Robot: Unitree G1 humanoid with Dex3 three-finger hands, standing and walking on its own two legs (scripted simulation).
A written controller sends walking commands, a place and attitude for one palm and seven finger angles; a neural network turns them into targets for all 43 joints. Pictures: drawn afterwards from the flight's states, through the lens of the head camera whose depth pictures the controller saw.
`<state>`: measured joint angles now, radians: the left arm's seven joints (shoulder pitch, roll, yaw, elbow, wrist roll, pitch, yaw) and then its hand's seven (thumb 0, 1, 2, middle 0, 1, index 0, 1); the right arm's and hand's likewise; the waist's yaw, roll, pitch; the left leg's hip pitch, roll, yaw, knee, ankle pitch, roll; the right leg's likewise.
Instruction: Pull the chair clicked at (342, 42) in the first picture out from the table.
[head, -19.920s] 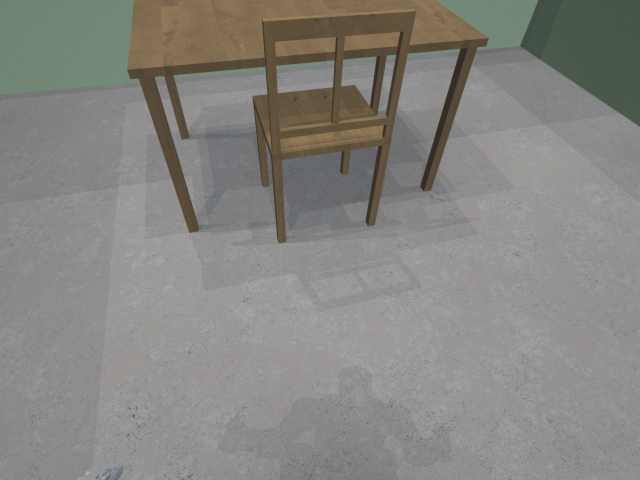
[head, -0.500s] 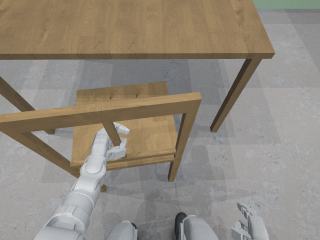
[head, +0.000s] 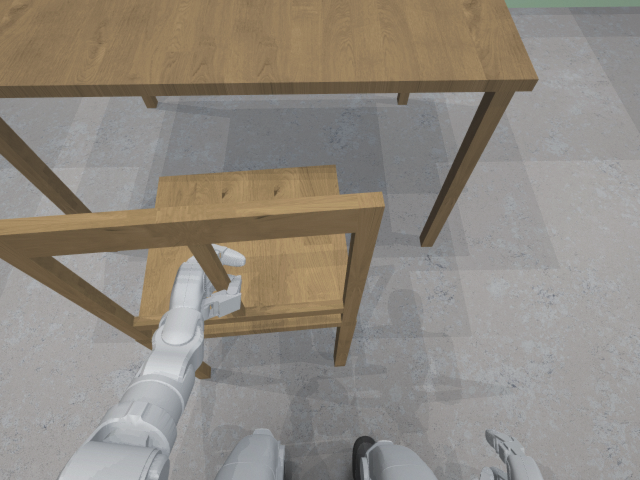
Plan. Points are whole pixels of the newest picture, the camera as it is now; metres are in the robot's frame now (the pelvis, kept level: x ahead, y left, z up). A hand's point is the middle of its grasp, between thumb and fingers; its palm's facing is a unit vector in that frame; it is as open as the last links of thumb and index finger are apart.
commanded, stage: step backward, pulling the chair out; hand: left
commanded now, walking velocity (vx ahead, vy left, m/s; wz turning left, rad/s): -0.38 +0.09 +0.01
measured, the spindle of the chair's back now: (222, 283) +0.38 +0.15 -0.08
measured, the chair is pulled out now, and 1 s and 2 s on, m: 0.27 0.48 0.61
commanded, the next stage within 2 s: stop walking, hand still on the chair in 1.10 s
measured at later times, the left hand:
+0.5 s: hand (215, 371) +0.25 +0.14 -0.07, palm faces -0.02 -0.99 -0.16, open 5.3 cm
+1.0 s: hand (203, 468) +0.14 +0.14 -0.07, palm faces -0.01 -0.99 -0.17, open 5.3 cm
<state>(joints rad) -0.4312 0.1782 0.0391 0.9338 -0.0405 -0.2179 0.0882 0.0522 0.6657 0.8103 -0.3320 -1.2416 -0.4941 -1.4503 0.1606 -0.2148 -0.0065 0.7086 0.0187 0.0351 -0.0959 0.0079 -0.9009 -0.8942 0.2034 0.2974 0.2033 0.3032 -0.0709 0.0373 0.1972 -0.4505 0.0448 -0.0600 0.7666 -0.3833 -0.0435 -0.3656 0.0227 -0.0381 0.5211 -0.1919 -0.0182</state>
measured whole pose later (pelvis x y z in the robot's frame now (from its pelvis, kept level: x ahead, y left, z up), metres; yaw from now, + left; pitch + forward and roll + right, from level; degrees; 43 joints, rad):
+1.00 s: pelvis -0.21 +0.02 +0.00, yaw +1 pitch +2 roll -1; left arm -0.40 0.17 0.03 0.89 -0.03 -0.20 0.09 0.04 0.69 0.79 -0.34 -1.28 -0.49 -1.45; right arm 0.18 -0.28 -0.03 0.73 0.02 0.03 -0.11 0.01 -0.90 -0.89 0.20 0.30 0.20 0.30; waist -0.08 0.00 0.17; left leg -0.33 0.03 -0.04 0.61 -0.28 -0.02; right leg -0.42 -0.04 -0.03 0.56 -0.18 0.03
